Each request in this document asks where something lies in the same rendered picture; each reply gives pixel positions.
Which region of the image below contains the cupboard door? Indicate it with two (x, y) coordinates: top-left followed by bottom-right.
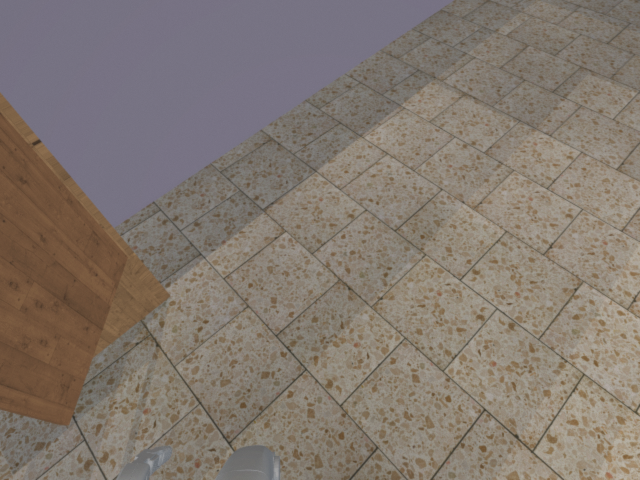
(0, 112), (128, 425)

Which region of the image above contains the left robot hand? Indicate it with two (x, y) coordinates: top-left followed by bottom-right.
(116, 446), (172, 480)

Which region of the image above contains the robot left thigh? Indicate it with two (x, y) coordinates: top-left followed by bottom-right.
(215, 445), (280, 480)

